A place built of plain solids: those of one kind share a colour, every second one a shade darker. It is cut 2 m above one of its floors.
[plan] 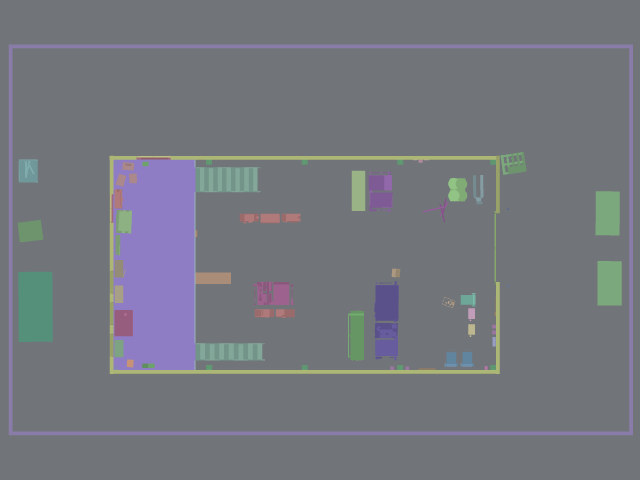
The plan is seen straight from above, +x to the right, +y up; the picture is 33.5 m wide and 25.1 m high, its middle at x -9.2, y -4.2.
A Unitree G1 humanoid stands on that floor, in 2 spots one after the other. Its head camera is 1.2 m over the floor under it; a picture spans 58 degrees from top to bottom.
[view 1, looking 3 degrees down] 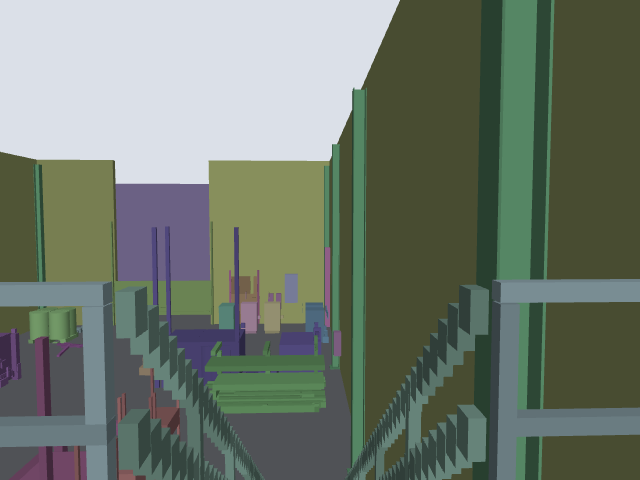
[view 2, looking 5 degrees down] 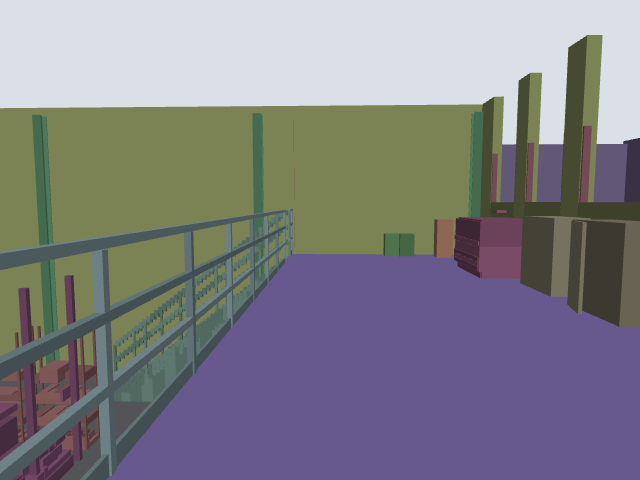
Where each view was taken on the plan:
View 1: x -16.74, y -10.05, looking -2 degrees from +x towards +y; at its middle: wall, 16.77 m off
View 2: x -16.74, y -1.05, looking -88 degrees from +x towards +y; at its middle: wall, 10.00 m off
